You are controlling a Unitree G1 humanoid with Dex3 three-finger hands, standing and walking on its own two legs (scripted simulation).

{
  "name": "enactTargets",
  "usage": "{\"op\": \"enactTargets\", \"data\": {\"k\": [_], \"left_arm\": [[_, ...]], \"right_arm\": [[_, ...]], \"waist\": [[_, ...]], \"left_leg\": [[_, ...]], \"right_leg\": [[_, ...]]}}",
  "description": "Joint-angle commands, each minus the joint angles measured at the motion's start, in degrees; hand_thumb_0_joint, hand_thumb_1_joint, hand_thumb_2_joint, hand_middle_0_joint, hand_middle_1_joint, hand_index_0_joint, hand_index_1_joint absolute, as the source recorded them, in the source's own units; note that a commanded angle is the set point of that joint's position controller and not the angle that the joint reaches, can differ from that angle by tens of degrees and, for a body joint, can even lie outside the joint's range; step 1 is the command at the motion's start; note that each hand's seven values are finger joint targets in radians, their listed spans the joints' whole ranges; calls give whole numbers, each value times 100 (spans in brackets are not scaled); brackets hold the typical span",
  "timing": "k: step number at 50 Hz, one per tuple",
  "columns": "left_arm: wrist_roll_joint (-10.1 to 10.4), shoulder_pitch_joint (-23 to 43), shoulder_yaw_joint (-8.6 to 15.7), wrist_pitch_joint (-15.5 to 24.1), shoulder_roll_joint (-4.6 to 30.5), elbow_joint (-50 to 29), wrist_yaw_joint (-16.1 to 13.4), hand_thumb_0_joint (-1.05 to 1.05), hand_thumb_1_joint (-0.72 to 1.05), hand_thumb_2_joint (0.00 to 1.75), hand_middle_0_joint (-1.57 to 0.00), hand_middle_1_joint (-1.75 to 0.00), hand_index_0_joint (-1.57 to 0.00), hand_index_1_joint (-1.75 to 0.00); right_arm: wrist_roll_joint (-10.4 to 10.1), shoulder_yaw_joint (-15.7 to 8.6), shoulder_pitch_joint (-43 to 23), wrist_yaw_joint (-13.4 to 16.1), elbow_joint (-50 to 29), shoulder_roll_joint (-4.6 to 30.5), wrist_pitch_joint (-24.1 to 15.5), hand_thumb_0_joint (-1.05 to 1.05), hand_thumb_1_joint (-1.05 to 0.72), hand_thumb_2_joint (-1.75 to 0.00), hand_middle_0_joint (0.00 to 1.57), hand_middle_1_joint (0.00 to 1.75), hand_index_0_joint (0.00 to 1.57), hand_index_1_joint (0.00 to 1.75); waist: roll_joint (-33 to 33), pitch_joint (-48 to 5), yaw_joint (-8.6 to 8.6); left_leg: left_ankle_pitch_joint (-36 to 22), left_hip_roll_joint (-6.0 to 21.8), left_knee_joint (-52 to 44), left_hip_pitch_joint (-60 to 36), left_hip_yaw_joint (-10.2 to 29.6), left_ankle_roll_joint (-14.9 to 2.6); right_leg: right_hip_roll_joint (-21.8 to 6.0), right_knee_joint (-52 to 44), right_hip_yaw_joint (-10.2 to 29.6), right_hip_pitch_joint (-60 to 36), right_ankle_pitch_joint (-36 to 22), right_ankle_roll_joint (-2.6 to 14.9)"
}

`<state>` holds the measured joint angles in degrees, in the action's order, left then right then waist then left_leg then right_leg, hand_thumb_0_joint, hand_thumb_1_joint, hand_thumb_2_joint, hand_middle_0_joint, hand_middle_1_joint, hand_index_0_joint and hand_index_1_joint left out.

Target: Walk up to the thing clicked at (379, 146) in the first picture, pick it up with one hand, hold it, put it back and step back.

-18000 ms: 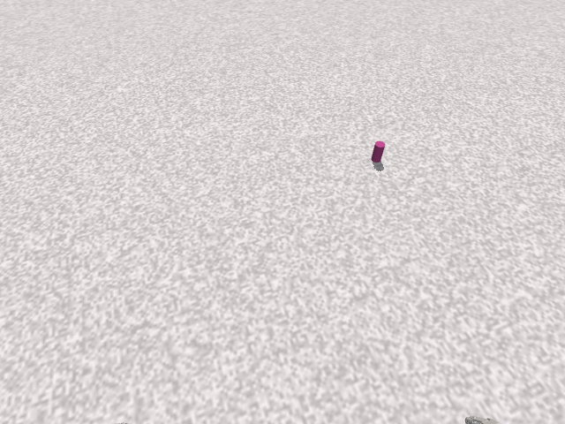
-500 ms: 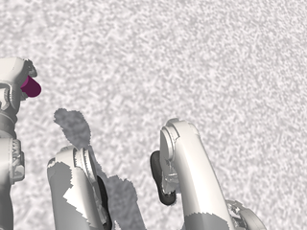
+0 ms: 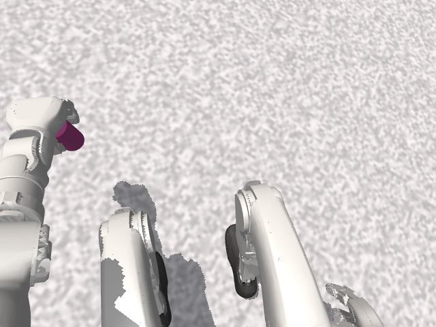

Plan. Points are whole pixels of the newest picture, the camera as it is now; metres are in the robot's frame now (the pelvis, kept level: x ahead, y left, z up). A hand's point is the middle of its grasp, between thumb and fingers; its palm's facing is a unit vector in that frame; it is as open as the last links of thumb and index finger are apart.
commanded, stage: lift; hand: left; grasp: from above
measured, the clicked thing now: (63, 133) +0.50 +0.25 -0.16
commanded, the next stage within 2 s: hold in 1.32 s
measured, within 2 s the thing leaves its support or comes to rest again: neither
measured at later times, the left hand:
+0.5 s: hand out of the picture +0.41 +0.25 +0.05, palm faces -0.43 -0.07 -0.90, open 7.7 cm
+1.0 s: hand out of the picture +0.38 +0.24 +0.20, palm faces -0.46 -0.09 -0.88, open 7.7 cm
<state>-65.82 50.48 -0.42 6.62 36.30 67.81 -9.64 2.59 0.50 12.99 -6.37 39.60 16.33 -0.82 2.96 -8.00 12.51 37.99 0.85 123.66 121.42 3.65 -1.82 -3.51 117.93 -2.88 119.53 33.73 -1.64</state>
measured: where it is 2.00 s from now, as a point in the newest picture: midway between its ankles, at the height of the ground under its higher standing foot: (201, 288)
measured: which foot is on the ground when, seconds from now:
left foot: down 0.00-1.00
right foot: down 0.00-1.00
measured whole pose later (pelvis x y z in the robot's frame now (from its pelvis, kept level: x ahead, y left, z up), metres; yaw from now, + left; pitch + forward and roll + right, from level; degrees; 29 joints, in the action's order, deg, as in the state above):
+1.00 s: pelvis +0.05 +0.00 +0.29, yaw +2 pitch +14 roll -2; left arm -57.6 23.3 -10.1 -0.7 22.7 53.0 -8.8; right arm -2.1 -1.4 15.0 3.6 43.1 13.9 -0.1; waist 1.8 -7.0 5.0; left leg 26.5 2.4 62.4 50.3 -0.8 -0.8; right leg -1.4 58.5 -1.5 50.5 22.2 -1.5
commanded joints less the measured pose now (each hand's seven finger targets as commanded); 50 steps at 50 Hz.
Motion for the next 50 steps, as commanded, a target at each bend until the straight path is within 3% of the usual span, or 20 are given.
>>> {"op": "enactTargets", "data": {"k": [1, 2, 3, 5, 7, 11, 15, 18, 21, 23, 27, 28, 29, 30, 32, 39, 41, 43, 46, 50], "left_arm": [[202, 1951, 268, -96, 1443, -1449, -191, 0, 75, 54, -109, -59, -113, -55], [241, 1964, 156, -107, 1254, -1643, -148, 0, 76, 55, -109, -59, -113, -55], [270, 2030, 254, -117, 1445, -1833, -140, 0, 74, 53, -108, -58, -112, -54], [382, 1647, 126, -164, 1141, -1810, -69, 0, 74, 50, -107, -58, -112, -53], [418, 1515, 184, -208, 1239, -2051, -30, 0, 73, 50, -106, -57, -111, -52], [543, 1173, 48, -267, 933, -2418, 40, 0, 73, 50, -106, -56, -111, -52], [591, 1044, 106, -360, 1003, -2899, 20, 0, 76, 49, -108, -57, -113, -52], [683, 499, 12, -481, 701, -2641, 26, 0, 76, 56, -111, -57, -114, -54], [692, 442, 40, -524, 839, -3039, 26, 0, 75, 55, -109, -58, -113, -55], [786, 85, -115, -591, 531, -2985, 34, 0, 79, 56, -113, -57, -116, -54], [853, -16, -80, -683, 603, -3117, 19, 0, 77, 56, -113, -55, -116, -53], [872, -177, -226, -704, 384, -3037, 36, 0, 77, 57, -113, -55, -115, -53], [845, -244, -328, -721, 249, -3024, 42, 0, 75, 57, -113, -55, -114, -54], [875, -371, -249, -743, 332, -2944, 20, 0, 74, 57, -112, -55, -113, -54], [931, -229, -449, -730, 68, -3017, 27, 0, 71, 55, -109, -55, -111, -53], [899, -589, -579, -719, -123, -2551, -61, 0, 67, 52, -106, -54, -108, -53], [849, -628, -513, -717, -9, -2536, -110, 0, 67, 54, -107, -55, -108, -54], [854, -732, -556, -717, -162, -2488, -152, 0, 66, 55, -107, -54, -108, -53], [810, -638, -531, -725, -70, -2596, -203, 0, 65, 52, -106, -53, -107, -52], [819, -746, -493, -725, -111, -2522, -270, 0, 65, 53, -106, -53, -107, -52]], "right_arm": [[-84, -522, 1054, 126, -253, 1323, -20, 0, -92, -91, 20, 30, 20, 30], [-92, -534, 1035, 140, -284, 1288, -7, 0, -92, -91, 20, 30, 20, 30], [-117, -555, 988, 174, -293, 1316, 17, 0, -91, -91, 20, 30, 20, 30], [-129, -566, 898, 205, -345, 1236, 32, 0, -91, -91, 20, 30, 20, 30], [-166, -592, 851, 257, -371, 1241, 65, 0, -91, -91, 20, 30, 20, 30], [-236, -626, 726, 373, -394, 1149, 106, 0, -91, -91, 20, 30, 20, 30], [-300, -637, 636, 486, -429, 1048, 140, 0, -91, -91, 20, 30, 20, 30], [-334, -607, 542, 566, -390, 950, 147, 0, -91, -91, 20, 30, 20, 30], [-381, -612, 469, 663, -412, 899, 153, 0, -91, -91, 20, 30, 20, 30], [-410, -589, 362, 722, -419, 829, 161, 0, -91, -91, 20, 30, 20, 30], [-471, -552, 272, 867, -346, 786, 130, 0, -91, -91, 20, 30, 20, 30], [-479, -526, 243, 896, -359, 739, 120, 0, -91, -91, 20, 30, 20, 30], [-500, -505, 299, 936, -323, 714, 103, 0, -91, -91, 20, 30, 20, 30], [-509, -503, 265, 968, -271, 709, 91, 0, -91, -91, 20, 30, 20, 30], [-516, -476, 296, 1026, -227, 661, 35, 0, -91, -91, 20, 30, 20, 30], [-489, -463, 306, 1078, -166, 646, -100, 0, -91, -91, 20, 30, 20, 30], [-489, -467, 278, 1084, -204, 653, -115, 0, -92, -91, 20, 30, 20, 30], [-461, -452, 314, 1068, -162, 604, -132, 0, -92, -91, 20, 30, 20, 30], [-461, -462, 364, 1063, -158, 624, -129, 0, -92, -91, 20, 30, 20, 30], [-443, -500, 352, 1020, -192, 641, -114, 0, -91, -91, 20, 30, 20, 30]], "waist": [[1357, -3998, -79], [1347, -3997, -23], [1323, -4110, -104], [1242, -3900, -108], [1209, -4018, -203], [1105, -3973, -247], [925, -4110, -363], [587, -3596, -327], [792, -3844, -482], [535, -3421, -470], [583, -3090, -580], [539, -2923, -546], [461, -2847, -525], [341, -2776, -600], [392, -2539, -527], [257, -1996, -657], [185, -1894, -727], [206, -1849, -739], [264, -1811, -744], [213, -1671, -827]], "left_leg": [[-727, -197, -2059, -3281, -5, 49], [-721, -174, -2134, -3350, -40, 49], [-614, -190, -2219, -3435, 7, 36], [-457, -167, -2466, -3511, 29, 45], [-530, -170, -2619, -3755, 35, 45], [-643, -144, -2979, -4174, 62, 55], [-899, -146, -3322, -4648, -37, 37], [-828, -140, -3668, -4762, -69, 20], [-944, -127, -4066, -5372, -91, 41], [-712, -104, -4389, -5444, -80, 34], [-575, -53, -5055, -6081, -1, 75], [-572, -40, -5227, -6242, 5, 82], [-691, -44, -5322, -6395, -26, 82], [-772, -39, -5425, -6490, -35, 76], [-923, -17, -5680, -6759, -37, 94], [-1125, -17, -6557, -7525, -73, 103], [-1119, -49, -6784, -7682, -131, 82], [-1421, -78, -6922, -7887, -186, 101], [-1894, -71, -7188, -8350, -218, 130], [-2050, -69, -7562, -8768, -234, 152]], "right_leg": [[284, -1389, -275, -2290, -747, 401], [292, -1487, -267, -2372, -751, 394], [285, -1535, -252, -2423, -675, 393], [315, -1696, -255, -2611, -572, 373], [303, -1867, -226, -2789, -620, 366], [309, -2218, -201, -3149, -714, 353], [315, -2717, -119, -3807, -869, 342], [316, -3173, -74, -4175, -820, 302], [346, -3496, -41, -4680, -868, 313], [362, -3861, -24, -4922, -704, 286], [392, -4389, 29, -5348, -615, 274], [415, -4521, 13, -5476, -596, 277], [430, -4705, 44, -5645, -672, 281], [424, -4853, 58, -5790, -718, 282], [434, -5114, 89, -5975, -841, 279], [457, -6032, 143, -6872, -1006, 269], [472, -6295, 151, -7208, -1014, 254], [467, -6463, 163, -7441, -1238, 258], [479, -6726, 154, -7762, -1611, 266], [478, -7086, 134, -8115, -1718, 256]]}}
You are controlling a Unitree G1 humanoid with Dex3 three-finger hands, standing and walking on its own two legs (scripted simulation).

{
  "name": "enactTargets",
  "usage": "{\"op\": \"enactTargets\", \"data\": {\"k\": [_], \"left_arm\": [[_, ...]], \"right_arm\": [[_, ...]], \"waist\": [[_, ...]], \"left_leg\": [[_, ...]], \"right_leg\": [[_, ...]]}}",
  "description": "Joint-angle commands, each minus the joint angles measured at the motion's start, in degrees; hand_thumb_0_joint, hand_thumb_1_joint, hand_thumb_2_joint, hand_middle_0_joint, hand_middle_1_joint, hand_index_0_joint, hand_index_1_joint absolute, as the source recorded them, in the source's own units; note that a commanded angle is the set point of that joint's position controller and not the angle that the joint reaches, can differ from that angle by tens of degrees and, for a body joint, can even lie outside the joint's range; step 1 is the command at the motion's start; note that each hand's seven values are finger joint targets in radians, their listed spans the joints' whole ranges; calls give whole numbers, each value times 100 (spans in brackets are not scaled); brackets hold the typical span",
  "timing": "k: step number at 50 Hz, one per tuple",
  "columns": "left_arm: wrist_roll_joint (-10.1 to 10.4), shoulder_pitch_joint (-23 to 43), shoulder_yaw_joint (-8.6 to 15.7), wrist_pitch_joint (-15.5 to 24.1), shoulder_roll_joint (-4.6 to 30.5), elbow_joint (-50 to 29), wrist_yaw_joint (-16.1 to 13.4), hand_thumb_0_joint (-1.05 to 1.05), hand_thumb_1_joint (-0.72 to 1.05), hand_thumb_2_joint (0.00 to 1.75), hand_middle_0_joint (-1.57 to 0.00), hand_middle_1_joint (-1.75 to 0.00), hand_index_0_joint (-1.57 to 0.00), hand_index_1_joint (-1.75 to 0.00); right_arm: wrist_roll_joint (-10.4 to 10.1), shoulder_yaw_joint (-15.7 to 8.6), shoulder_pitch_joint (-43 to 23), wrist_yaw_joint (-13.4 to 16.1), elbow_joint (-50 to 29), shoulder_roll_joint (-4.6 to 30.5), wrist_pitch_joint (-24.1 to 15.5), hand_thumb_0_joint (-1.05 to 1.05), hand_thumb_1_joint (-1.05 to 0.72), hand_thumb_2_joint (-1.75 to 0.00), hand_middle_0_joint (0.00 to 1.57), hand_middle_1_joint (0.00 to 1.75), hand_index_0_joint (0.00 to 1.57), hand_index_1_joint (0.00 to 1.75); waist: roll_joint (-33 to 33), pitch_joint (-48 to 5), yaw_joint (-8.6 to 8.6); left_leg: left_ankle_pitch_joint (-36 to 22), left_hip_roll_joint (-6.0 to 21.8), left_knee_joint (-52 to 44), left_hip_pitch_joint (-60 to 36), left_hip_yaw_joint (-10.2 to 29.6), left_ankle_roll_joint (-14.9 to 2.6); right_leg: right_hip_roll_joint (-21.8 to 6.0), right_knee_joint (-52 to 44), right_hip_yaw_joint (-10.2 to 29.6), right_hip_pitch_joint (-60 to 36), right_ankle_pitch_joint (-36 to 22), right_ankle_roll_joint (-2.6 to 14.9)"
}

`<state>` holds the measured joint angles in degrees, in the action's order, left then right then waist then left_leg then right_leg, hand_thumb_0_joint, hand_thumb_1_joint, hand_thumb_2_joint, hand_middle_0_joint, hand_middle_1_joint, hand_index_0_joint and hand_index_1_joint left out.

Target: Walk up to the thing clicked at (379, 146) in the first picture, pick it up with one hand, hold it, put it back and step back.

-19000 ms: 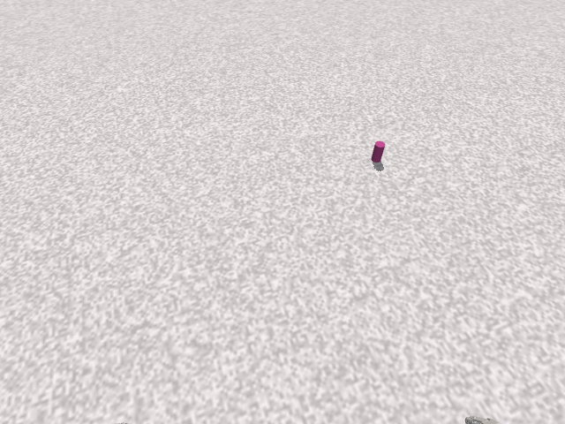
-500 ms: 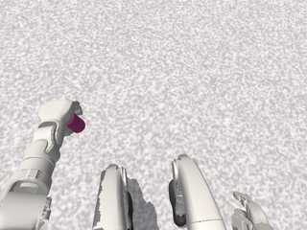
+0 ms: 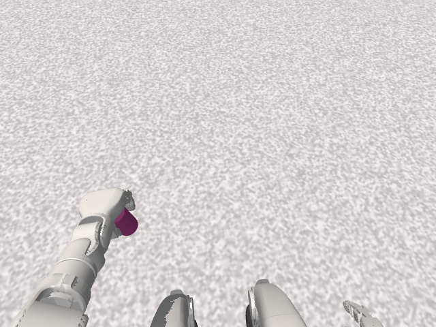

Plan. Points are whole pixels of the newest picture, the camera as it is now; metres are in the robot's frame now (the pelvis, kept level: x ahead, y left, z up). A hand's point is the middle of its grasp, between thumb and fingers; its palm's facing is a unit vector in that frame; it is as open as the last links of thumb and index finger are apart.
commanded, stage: lift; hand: left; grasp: from above
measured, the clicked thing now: (121, 219) +0.36 +0.22 -0.12
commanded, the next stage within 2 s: hold in 0.32 s
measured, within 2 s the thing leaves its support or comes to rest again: neither
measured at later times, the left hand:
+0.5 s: hand (103, 206) +0.35 +0.22 -0.02, palm faces -0.45 -0.07 -0.89, open 7.7 cm
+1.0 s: hand (100, 201) +0.34 +0.21 +0.01, palm faces -0.46 -0.05 -0.89, open 7.7 cm
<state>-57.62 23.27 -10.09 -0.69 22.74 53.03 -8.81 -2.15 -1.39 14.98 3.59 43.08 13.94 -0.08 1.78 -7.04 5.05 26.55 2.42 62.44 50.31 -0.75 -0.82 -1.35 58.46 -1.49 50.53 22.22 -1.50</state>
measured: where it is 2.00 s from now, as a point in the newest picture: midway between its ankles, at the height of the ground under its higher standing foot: outside the picture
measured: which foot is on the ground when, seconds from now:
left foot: down 0.00-1.00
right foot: down 0.00-1.00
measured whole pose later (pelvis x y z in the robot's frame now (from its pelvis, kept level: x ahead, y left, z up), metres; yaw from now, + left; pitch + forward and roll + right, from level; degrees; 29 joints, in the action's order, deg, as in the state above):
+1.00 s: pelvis +0.04 +0.00 +0.07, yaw -1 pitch +4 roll +0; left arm -57.1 16.1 -12.3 -0.6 22.1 43.0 -2.3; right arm -3.2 -2.7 13.6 2.5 40.2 14.7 3.1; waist 2.5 -2.3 1.4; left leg 17.7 1.5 34.0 20.4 -3.1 -0.3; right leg -1.5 32.7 0.1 22.4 14.5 -1.3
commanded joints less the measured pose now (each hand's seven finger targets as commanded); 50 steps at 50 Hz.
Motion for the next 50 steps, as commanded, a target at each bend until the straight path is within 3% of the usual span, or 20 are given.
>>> {"op": "enactTargets", "data": {"k": [1, 9, 11, 13, 17, 20, 22, 26, 30, 50], "left_arm": [[21, 1917, 440, -1, 1187, -1039, -353, 0, 66, 53, -106, -52, -107, -51], [95, 1679, 305, -12, 1026, -1148, -277, 0, 69, 54, -109, -52, -110, -50], [66, 1770, 356, 8, 1135, -1190, -253, 0, 71, 53, -109, -54, -111, -52], [101, 1671, 290, 9, 995, -1242, -229, 0, 72, 55, -109, -54, -112, -52], [73, 1710, 345, 27, 1109, -1364, -209, 0, 73, 57, -111, -55, -113, -53], [48, 1582, 262, -6, 981, -1364, -165, 0, 72, 63, -112, -55, -113, -54], [90, 1635, 278, -14, 973, -1460, -134, 0, 73, 60, -111, -53, -112, -52], [-29, 1463, 249, -25, 1069, -1460, -7, 0, 72, 56, -111, -48, -112, -48], [43, 1530, 262, 8, 1067, -1766, 117, 0, 67, 57, -108, -49, -109, -49], [73, 1235, 358, 24, 1177, -2225, 398, 0, 66, 58, -106, -52, -107, -51]], "right_arm": [[34, -313, 141, 17, -541, 866, -187, 0, -91, -91, 20, 30, 20, 30], [-3, -362, 142, -11, -612, 876, -131, 0, -91, -91, 20, 30, 20, 30], [-7, -372, 148, -8, -605, 884, -112, 0, -91, -90, 20, 30, 20, 30], [-11, -381, 121, -21, -619, 891, -96, 0, -91, -90, 20, 30, 20, 30], [-16, -401, 69, -22, -619, 912, -77, 0, -91, -90, 20, 30, 20, 30], [-34, -390, 28, -33, -657, 900, -38, 0, -91, -90, 20, 30, 20, 30], [-41, -410, -4, -39, -652, 900, -42, 0, -91, -90, 20, 30, 20, 30], [-52, -408, -101, -43, -708, 914, -20, 0, -91, -90, 20, 30, 20, 30], [-61, -420, -120, -50, -770, 924, -9, 0, -91, -90, 20, 30, 20, 30], [-94, -397, -369, -60, -1007, 915, 110, 0, -91, -90, 20, 30, 20, 30]], "waist": [[291, -1751, -81], [49, -1560, -131], [133, -1523, -151], [112, -1539, -160], [159, -1435, -193], [25, -1341, -174], [69, -1293, -173], [12, -1204, -249], [47, -1339, -263], [-39, -1049, -404]], "left_leg": [[-966, -223, -1516, -1739, 220, 56], [-1474, -265, -2028, -2321, 125, 41], [-1600, -264, -2133, -2456, 107, 57], [-1736, -245, -2265, -2695, 98, 73], [-1913, -270, -2430, -2865, 50, 79], [-2029, -291, -2534, -2971, 12, 55], [-2017, -292, -2635, -3027, -1, 69], [-2073, -306, -2767, -3145, -18, 63], [-2397, -305, -2846, -3368, -40, 68], [-2486, -316, -3337, -3698, -121, 20]], "right_leg": [[265, -1212, -1, -1311, -612, 236], [249, -1813, 41, -2015, -1067, 229], [258, -1911, 41, -2117, -1150, 235], [258, -1998, 8, -2214, -1241, 247], [258, -2175, 22, -2448, -1402, 239], [248, -2312, 60, -2581, -1545, 234], [263, -2377, 57, -2637, -1531, 232], [264, -2513, 63, -2786, -1563, 234], [280, -2575, 66, -3064, -1850, 225], [259, -2989, 99, -3545, -1972, 216]]}}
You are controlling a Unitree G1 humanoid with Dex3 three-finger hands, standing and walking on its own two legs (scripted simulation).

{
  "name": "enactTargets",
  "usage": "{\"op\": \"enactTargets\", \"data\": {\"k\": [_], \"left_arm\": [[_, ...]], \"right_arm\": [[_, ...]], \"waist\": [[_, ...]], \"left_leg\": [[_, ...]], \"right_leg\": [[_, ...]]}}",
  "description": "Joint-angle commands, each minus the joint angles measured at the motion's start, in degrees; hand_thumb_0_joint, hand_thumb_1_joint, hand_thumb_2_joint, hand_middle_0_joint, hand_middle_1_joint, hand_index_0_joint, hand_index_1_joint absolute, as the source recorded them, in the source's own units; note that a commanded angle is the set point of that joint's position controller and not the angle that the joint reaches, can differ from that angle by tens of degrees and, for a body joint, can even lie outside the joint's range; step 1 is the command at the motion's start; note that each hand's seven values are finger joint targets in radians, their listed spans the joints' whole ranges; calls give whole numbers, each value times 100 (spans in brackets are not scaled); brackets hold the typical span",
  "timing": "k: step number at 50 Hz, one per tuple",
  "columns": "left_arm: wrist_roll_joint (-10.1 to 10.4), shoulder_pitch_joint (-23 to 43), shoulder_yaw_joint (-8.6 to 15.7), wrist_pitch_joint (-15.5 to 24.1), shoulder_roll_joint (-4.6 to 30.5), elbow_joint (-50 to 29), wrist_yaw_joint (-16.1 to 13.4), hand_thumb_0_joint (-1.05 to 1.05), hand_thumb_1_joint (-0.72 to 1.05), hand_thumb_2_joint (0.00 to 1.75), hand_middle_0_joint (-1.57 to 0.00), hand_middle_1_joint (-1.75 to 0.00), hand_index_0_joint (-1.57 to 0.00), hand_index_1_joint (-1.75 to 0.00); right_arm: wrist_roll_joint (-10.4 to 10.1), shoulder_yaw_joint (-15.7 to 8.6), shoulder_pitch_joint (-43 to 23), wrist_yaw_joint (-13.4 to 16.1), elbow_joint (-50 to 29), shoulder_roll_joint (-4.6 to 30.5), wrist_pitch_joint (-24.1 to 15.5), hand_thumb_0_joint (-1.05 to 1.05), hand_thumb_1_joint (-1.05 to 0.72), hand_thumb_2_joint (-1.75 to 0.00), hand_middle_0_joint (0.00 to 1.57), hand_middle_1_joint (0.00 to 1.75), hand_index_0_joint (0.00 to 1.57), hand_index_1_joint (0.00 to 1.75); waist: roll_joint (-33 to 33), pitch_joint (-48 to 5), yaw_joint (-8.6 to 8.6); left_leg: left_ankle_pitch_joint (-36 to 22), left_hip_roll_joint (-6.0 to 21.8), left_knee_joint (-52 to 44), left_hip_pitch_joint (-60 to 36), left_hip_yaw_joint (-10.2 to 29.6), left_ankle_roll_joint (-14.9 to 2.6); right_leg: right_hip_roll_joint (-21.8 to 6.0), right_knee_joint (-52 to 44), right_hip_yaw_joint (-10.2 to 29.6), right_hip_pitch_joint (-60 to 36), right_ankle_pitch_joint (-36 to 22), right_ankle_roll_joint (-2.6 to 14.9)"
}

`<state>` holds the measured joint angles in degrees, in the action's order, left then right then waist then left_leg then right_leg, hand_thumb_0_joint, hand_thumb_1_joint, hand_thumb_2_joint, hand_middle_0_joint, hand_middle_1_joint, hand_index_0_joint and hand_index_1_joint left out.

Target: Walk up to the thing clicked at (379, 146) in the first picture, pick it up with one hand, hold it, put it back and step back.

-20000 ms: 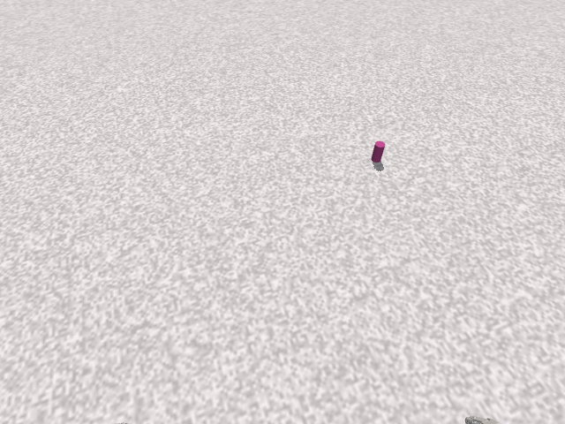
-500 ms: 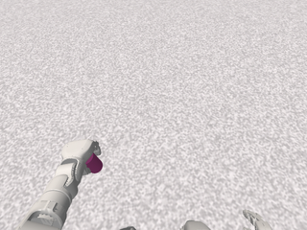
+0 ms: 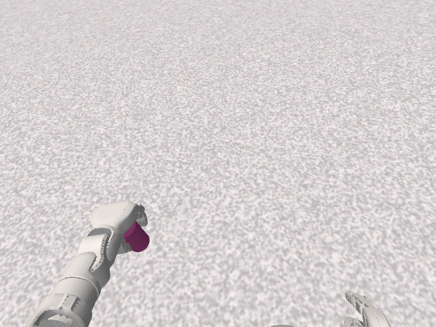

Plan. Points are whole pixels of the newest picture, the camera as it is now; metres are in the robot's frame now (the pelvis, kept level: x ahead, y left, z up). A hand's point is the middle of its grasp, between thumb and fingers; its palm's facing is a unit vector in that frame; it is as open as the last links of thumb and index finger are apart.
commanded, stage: hold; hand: left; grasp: from above
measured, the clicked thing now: (132, 234) +0.32 +0.22 -0.09
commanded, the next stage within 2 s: crouch in 1.32 s
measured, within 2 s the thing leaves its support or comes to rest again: neither
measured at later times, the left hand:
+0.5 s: hand (121, 239) +0.29 +0.21 -0.04, palm faces -0.45 -0.06 -0.89, open 7.7 cm
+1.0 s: hand (118, 240) +0.28 +0.22 -0.03, palm faces -0.47 -0.06 -0.88, open 7.7 cm
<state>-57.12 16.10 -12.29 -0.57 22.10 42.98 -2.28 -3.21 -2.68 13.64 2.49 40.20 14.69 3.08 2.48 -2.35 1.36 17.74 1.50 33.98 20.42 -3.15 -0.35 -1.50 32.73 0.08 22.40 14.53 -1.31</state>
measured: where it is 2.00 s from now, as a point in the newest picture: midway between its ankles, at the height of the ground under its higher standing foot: outside the picture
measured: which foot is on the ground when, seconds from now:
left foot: down 0.00-1.00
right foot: down 0.00-1.00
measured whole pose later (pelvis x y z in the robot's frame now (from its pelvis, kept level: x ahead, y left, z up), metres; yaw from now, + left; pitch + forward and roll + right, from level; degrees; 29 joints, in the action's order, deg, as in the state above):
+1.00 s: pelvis -0.01 -0.01 +0.01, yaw +0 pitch +0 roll +0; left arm -56.2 13.1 -11.9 0.2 23.3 35.2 3.7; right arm -4.0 -1.5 10.8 3.6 38.5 14.4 4.8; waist 2.9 0.0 -0.2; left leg 13.8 1.3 26.5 13.0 -3.1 0.1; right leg -1.5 27.0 0.0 15.7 11.7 -0.8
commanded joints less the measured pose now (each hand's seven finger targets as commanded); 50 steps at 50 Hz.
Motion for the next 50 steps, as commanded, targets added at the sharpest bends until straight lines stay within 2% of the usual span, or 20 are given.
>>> {"op": "enactTargets", "data": {"k": [1, 12, 15, 17, 19, 20, 21, 25, 29, 30, 32, 34, 35, 37, 39, 42, 44, 47, 48, 50], "left_arm": [[-2, 1940, 586, 12, 1252, -1214, -236, 0, 66, 59, -107, -52, -107, -52], [6, 1828, 609, 37, 1263, -1501, -89, 0, 64, 58, -105, -53, -106, -52], [23, 1801, 583, 20, 1217, -1633, -56, 0, 65, 54, -104, -53, -105, -51], [24, 1804, 672, 47, 1330, -1648, -41, 0, 64, 57, -105, -51, -106, -51], [30, 1806, 574, 35, 1219, -1704, -17, 0, 66, 57, -106, -52, -107, -51], [21, 1893, 538, 33, 1194, -1765, -15, 0, 65, 56, -105, -52, -106, -51], [24, 1777, 651, 18, 1279, -1684, -13, 0, 65, 55, -104, -53, -106, -51], [40, 1708, 582, -1, 1229, -1741, 74, 0, 65, 56, -105, -52, -106, -51], [73, 1719, 669, 18, 1334, -1821, 160, 0, 65, 56, -105, -53, -106, -52], [45, 1714, 568, 22, 1242, -1885, 196, 0, 63, 57, -104, -53, -105, -52], [90, 1628, 744, 33, 1395, -1879, 207, 0, 65, 55, -104, -54, -106, -53], [98, 1667, 619, 56, 1274, -1994, 242, 0, 65, 56, -105, -52, -106, -52], [70, 1659, 707, 61, 1350, -1963, 240, 0, 66, 55, -104, -54, -106, -52], [67, 1755, 780, 77, 1418, -2050, 240, 0, 63, 55, -103, -54, -104, -52], [62, 1779, 588, 76, 1260, -2052, 272, 0, 63, 57, -104, -54, -105, -53], [42, 1741, 814, 78, 1469, -1985, 270, 0, 63, 53, -101, -54, -104, -52], [73, 1662, 584, 80, 1224, -1939, 315, 0, 65, 51, -102, -55, -105, -52], [122, 1531, 645, 105, 1274, -1867, 343, 0, 65, 51, -102, -54, -105, -51], [107, 1498, 582, 118, 1239, -1863, 349, 0, 65, 50, -103, -53, -106, -50], [134, 1647, 725, 167, 1377, -2076, 330, 0, 65, 53, -104, -53, -106, -51]], "right_arm": [[3, -255, -258, 53, -751, 821, -198, 0, -91, -90, 20, 30, 20, 30], [-9, -224, -459, 67, -837, 806, -153, 0, -91, -91, 20, 30, 20, 30], [-17, -201, -510, 79, -842, 758, -143, 0, -91, -91, 20, 30, 20, 30], [-15, -216, -497, 91, -807, 796, -139, 0, -91, -91, 20, 30, 20, 30], [-22, -203, -544, 92, -832, 767, -139, 0, -91, -91, 20, 30, 20, 30], [-21, -200, -523, 93, -846, 769, -141, 0, -91, -91, 20, 30, 20, 30], [-28, -198, -562, 96, -846, 771, -142, 0, -91, -91, 20, 30, 20, 30], [-30, -191, -635, 98, -884, 761, -138, 0, -91, -91, 20, 30, 20, 30], [-43, -163, -697, 105, -935, 747, -118, 0, -91, -91, 20, 30, 20, 30], [-45, -155, -709, 104, -952, 731, -118, 0, -91, -91, 20, 30, 20, 30], [-50, -156, -711, 118, -943, 750, -112, 0, -91, -91, 20, 30, 20, 30], [-46, -126, -762, 118, -986, 715, -115, 0, -91, -91, 20, 30, 20, 30], [-50, -139, -762, 124, -976, 733, -114, 0, -91, -91, 20, 30, 20, 30], [-39, -141, -715, 129, -952, 725, -108, 0, -91, -91, 20, 30, 20, 30], [-48, -134, -718, 132, -959, 708, -108, 0, -91, -91, 20, 30, 20, 30], [-55, -146, -699, 141, -941, 725, -89, 0, -91, -91, 20, 30, 20, 30], [-49, -130, -723, 135, -960, 703, -101, 0, -91, -91, 20, 30, 20, 30], [-64, -132, -742, 144, -981, 710, -97, 0, -91, -91, 20, 30, 20, 30], [-64, -129, -754, 149, -987, 704, -91, 0, -91, -91, 20, 30, 20, 30], [-64, -113, -814, 153, -1041, 680, -86, 0, -91, -91, 20, 30, 20, 30]], "waist": [[-159, -1467, -48], [-134, -1310, -70], [-93, -1396, -94], [-80, -1377, -85], [-118, -1382, -115], [-142, -1373, -56], [-122, -1310, -149], [-164, -1231, -113], [-100, -1156, -169], [-215, -1190, -127], [-84, -1200, -176], [-146, -1161, -158], [-128, -1156, -200], [-133, -1276, -149], [-73, -1266, -156], [-149, -1270, -180], [-194, -1173, -154], [-216, -1115, -176], [-279, -1079, -157], [-146, -1080, -219]], "left_leg": [[-1535, -243, -514, -675, 99, -48], [-1281, -246, -733, -867, 101, -52], [-1403, -241, -753, -942, 84, -50], [-1440, -229, -755, -1010, 93, -38], [-1484, -227, -788, -1043, 97, -38], [-1456, -232, -790, -1031, 100, -54], [-1404, -244, -824, -997, 84, -52], [-1352, -221, -878, -1042, 99, -48], [-1288, -236, -951, -1031, 87, -55], [-1304, -236, -951, -1075, 94, -75], [-1333, -238, -976, -1098, 83, -57], [-1307, -230, -996, -1121, 106, -60], [-1279, -244, -1004, -1113, 91, -61], [-1422, -251, -969, -1159, 72, -70], [-1560, -234, -983, -1232, 77, -59], [-1543, -253, -992, -1200, 60, -75], [-1452, -238, -1032, -1219, 76, -69], [-1410, -236, -1067, -1196, 77, -76], [-1388, -250, -1060, -1178, 76, -93], [-1205, -278, -1091, -1139, 60, -90]], "right_leg": [[253, -448, -35, -740, -1175, 190], [233, -660, -29, -846, -899, 182], [237, -646, -20, -873, -1015, 187], [243, -677, -23, -875, -1023, 183], [243, -683, -38, -933, -1065, 187], [240, -704, -34, -896, -1059, 179], [229, -730, -29, -949, -991, 177], [242, -777, -39, -934, -926, 178], [221, -837, -17, -997, -874, 187], [221, -844, -16, -1009, -896, 178], [222, -857, -7, -1045, -908, 186], [228, -877, -28, -1046, -871, 185], [218, -881, -13, -1067, -848, 187], [213, -870, 3, -1118, -1005, 181], [227, -848, -19, -1101, -1121, 198], [216, -888, -14, -1158, -1116, 185], [226, -920, -25, -1114, -1016, 186], [221, -952, -33, -1108, -970, 189], [208, -964, -27, -1081, -969, 177], [182, -1015, 5, -1093, -787, 174]]}}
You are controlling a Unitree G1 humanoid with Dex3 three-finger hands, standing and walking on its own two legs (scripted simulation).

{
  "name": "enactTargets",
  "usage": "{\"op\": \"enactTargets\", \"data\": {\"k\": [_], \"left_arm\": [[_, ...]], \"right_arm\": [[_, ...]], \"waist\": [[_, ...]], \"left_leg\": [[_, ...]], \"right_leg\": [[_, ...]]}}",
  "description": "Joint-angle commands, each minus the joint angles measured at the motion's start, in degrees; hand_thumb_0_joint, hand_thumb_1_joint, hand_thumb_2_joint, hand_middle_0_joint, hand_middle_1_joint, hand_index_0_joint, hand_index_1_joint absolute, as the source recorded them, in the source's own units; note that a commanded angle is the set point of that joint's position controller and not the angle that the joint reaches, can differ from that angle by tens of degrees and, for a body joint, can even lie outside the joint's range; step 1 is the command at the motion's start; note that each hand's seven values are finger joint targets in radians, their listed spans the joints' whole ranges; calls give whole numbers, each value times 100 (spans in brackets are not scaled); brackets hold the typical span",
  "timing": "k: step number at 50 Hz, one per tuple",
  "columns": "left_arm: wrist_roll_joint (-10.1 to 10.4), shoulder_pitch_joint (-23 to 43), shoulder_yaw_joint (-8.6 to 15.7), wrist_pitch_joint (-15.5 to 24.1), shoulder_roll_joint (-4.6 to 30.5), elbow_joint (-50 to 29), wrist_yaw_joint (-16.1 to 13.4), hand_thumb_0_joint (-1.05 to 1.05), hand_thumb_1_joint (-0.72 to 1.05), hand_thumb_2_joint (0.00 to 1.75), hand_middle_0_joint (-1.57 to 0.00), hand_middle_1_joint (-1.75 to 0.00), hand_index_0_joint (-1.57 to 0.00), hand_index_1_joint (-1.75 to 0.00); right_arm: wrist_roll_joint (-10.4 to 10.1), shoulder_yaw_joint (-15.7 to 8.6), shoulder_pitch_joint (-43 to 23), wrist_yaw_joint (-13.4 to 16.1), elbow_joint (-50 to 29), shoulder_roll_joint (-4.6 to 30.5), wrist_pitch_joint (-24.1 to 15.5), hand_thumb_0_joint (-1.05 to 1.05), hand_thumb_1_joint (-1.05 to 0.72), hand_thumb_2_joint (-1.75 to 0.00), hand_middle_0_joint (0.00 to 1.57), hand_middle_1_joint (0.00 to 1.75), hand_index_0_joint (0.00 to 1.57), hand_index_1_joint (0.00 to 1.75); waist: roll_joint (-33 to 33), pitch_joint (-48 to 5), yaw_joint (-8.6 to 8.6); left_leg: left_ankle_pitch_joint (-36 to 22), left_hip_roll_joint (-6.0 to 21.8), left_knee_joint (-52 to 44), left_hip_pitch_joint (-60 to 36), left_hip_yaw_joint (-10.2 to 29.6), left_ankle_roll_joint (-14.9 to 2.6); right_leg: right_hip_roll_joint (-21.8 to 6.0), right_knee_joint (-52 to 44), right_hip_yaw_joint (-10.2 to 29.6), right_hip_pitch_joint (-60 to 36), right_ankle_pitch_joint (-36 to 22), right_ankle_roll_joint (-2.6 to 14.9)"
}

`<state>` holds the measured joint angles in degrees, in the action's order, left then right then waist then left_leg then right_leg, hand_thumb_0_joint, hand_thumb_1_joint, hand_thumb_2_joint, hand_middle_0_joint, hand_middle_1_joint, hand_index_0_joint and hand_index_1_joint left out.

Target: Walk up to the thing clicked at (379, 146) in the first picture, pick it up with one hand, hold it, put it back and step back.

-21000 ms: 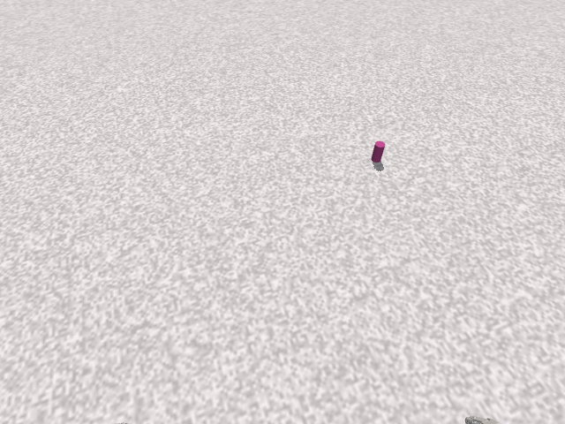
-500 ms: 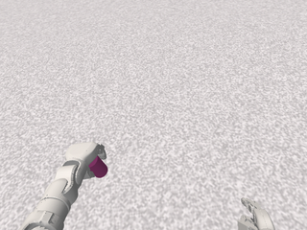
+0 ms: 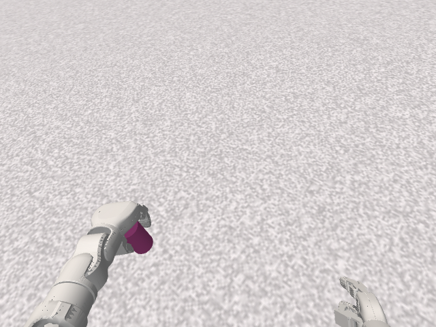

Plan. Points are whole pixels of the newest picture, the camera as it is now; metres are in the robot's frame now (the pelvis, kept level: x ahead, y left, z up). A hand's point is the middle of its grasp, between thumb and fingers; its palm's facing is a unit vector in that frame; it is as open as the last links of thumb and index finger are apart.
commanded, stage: hold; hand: left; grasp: from above
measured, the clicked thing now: (135, 235) +0.31 +0.22 -0.07
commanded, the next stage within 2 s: crouch in 0.32 s
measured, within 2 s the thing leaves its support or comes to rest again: neither
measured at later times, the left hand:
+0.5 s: hand (124, 237) +0.29 +0.23 -0.04, palm faces -0.46 -0.06 -0.88, open 7.7 cm
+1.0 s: hand (147, 251) +0.32 +0.23 -0.20, palm faces -0.44 +0.03 -0.90, open 7.7 cm
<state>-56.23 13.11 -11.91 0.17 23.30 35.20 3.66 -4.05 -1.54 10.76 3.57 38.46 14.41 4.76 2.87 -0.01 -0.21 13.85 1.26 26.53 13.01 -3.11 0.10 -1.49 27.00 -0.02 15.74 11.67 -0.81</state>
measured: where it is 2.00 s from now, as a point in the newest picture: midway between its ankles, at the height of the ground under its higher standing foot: outside the picture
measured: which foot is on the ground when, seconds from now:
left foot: down 0.00-1.00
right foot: down 0.00-1.00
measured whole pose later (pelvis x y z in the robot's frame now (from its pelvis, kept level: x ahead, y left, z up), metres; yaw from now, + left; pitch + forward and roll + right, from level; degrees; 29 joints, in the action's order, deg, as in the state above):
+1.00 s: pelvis -0.03 +0.00 -0.09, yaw +1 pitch +20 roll -1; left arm -67.3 31.1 -8.4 3.6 20.9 66.7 -20.6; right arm 0.5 -4.5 14.2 0.9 41.7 15.9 2.4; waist 0.2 -7.5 5.2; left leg 27.3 2.1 64.3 56.6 -0.6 -0.1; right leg -1.5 61.8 -1.2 57.5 23.7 -0.9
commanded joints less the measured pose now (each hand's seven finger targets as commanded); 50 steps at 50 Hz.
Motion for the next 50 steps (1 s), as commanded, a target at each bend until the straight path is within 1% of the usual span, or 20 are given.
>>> {"op": "enactTargets", "data": {"k": [1, 4, 6, 9, 12, 17, 18, 20, 21, 22, 26, 31, 33, 34, 36, 39, 45, 46, 48, 50], "left_arm": [[31, 1886, 745, 105, 1310, -1276, -277, 0, 63, 54, -103, -53, -105, -52], [-17, 1836, 673, 105, 1190, -1322, -358, 0, 64, 51, -102, -53, -105, -51], [-60, 1938, 777, 73, 1316, -1337, -447, 0, 64, 53, -102, -54, -105, -52], [-114, 2170, 744, 23, 1339, -1241, -504, 0, 63, 54, -103, -54, -105, -53], [-28, 2161, 473, -24, 1035, -1242, -499, 0, 66, 54, -103, -56, -106, -53], [-9, 1796, 606, -57, 1168, -1118, -352, 0, 65, 54, -103, -56, -105, -53], [-37, 1738, 511, -61, 1080, -1095, -326, 0, 64, 55, -103, -55, -105, -53], [4, 1959, 600, -8, 1206, -1216, -303, 0, 66, 53, -102, -56, -105, -53], [12, 1949, 620, 5, 1220, -1183, -307, 0, 69, 53, -99, -63, -106, -55], [4, 1879, 628, 17, 1203, -1112, -318, 0, 61, 49, -91, -57, -98, -50], [-65, 1827, 544, 117, 1060, -978, -449, 0, 60, 51, -101, -52, -103, -50], [-280, 1922, 605, 251, 983, -318, -978, 0, 60, 49, -100, -49, -102, -47], [-371, 2056, 527, 281, 883, 19, -1231, 0, 61, 47, -99, -49, -102, -46], [-423, 2425, 430, 308, 814, 64, -1345, 0, 62, 47, -99, -50, -103, -47], [-517, 2481, 465, 307, 833, 588, -1593, 0, 64, 47, -100, -50, -103, -47], [-670, 2863, 308, 346, 519, 1259, -1948, 0, 67, 49, -102, -51, -106, -48], [-1078, 3635, 617, 361, 816, 2132, -2654, 0, 71, 49, -105, -53, -109, -49], [-1088, 3752, 619, 342, 781, 2186, -2735, 0, 70, 48, -105, -52, -109, -48], [-1120, 3843, 794, 286, 1028, 2354, -2863, 0, 73, 46, -105, -53, -110, -48], [-1057, 3901, 754, 220, 896, 2592, -2920, 0, 72, 50, -105, -54, -110, -49]], "right_arm": [[21, -221, -507, 49, -852, 706, -249, 0, -91, -91, 20, 30, 20, 30], [27, -237, -503, 50, -840, 708, -252, 0, -91, -91, 20, 30, 20, 30], [35, -249, -481, 51, -800, 723, -241, 0, -91, -91, 20, 30, 20, 30], [41, -269, -434, 53, -701, 734, -243, 0, -91, -91, 20, 30, 20, 30], [46, -282, -400, 32, -698, 744, -268, 0, -91, -91, 20, 30, 20, 30], [18, -282, -462, 16, -781, 735, -223, 0, -91, -91, 20, 30, 20, 30], [18, -278, -481, 13, -803, 733, -215, 0, -91, -91, 20, 30, 20, 30], [20, -273, -431, 20, -785, 741, -215, 0, -91, -90, 20, 30, 20, 30], [25, -267, -445, 24, -804, 746, -210, 0, -91, -91, 20, 30, 20, 30], [25, -254, -464, 25, -816, 724, -203, 0, -88, -90, 20, 30, 20, 30], [44, -267, -365, 17, -796, 750, -196, 0, -90, -91, 20, 30, 20, 30], [115, -315, -212, -14, -639, 749, -153, 0, -90, -91, 20, 30, 20, 30], [161, -339, -95, -49, -518, 770, -134, 0, -90, -90, 20, 30, 20, 30], [185, -369, -35, -68, -469, 791, -143, 0, -90, -90, 20, 30, 20, 30], [229, -400, 123, -117, -355, 832, -150, 0, -90, -90, 20, 30, 20, 30], [310, -460, 330, -191, -177, 856, -206, 0, -90, -90, 20, 30, 20, 30], [448, -559, 713, -247, -97, 927, -344, 0, -90, -90, 20, 30, 20, 30], [470, -567, 755, -243, -98, 942, -375, 0, -90, -90, 20, 30, 20, 30], [503, -586, 806, -213, -86, 961, -409, 0, -90, -90, 20, 30, 20, 30], [548, -586, 809, -198, -59, 975, -470, 0, -90, -90, 20, 30, 20, 30]], "waist": [[-129, -1346, -62], [-138, -1404, -40], [-93, -1456, -50], [-57, -1514, -10], [-156, -1557, 34], [-152, -1395, -99], [-212, -1327, -58], [-142, -1423, -51], [-89, -1372, -46], [-148, -1265, -51], [-225, -1269, 40], [-354, -1153, 151], [-378, -1223, 223], [-318, -1330, 307], [-294, -1406, 350], [-397, -1673, 504], [-77, -2638, 586], [43, -2817, 572], [119, -3217, 518], [115, -3276, 610]], "left_leg": [[-832, -239, -355, -437, 64, -121], [-916, -209, -344, -488, 88, -98], [-1057, -234, -311, -502, 69, -98], [-1197, -217, -283, -588, 53, -88], [-1245, -187, -296, -623, 85, -83], [-1291, -209, -334, -505, 73, -90], [-1215, -206, -342, -493, 82, -97], [-1204, -184, -362, -536, 95, -91], [-1164, -187, -378, -538, 88, -83], [-1088, -192, -388, -469, 109, -91], [-1103, -189, -338, -432, 112, -82], [-929, -242, -101, -161, 92, -80], [-898, -239, 70, -23, 104, -64], [-903, -213, 203, 50, 117, -57], [-836, -183, 516, 310, 153, -28], [-652, -198, 1308, 1037, 159, -24], [-205, -222, 2970, 2889, 140, -38], [-178, -218, 3199, 3078, 154, -39], [-99, -213, 3589, 3490, 182, -51], [134, -196, 3926, 4040, 245, -46]], "right_leg": [[192, -437, 1, -443, -488, 134], [230, -385, -23, -437, -549, 146], [208, -368, -15, -478, -704, 142], [224, -348, -18, -453, -839, 152], [236, -349, -53, -478, -894, 152], [213, -383, -59, -567, -916, 162], [217, -407, -62, -535, -838, 162], [233, -393, -57, -552, -830, 168], [234, -409, -49, -523, -786, 175], [224, -433, -62, -498, -719, 164], [227, -370, -56, -420, -725, 176], [184, -244, -62, -80, -606, 145], [175, -81, -60, 125, -594, 145], [187, 50, -56, 356, -619, 154], [202, 315, -87, 697, -552, 165], [182, 987, -70, 1362, -450, 153], [162, 2557, -10, 2753, -124, 189], [180, 2783, -23, 3067, -61, 212], [207, 3220, -69, 3435, 73, 241], [222, 3623, -126, 3944, 299, 282]]}}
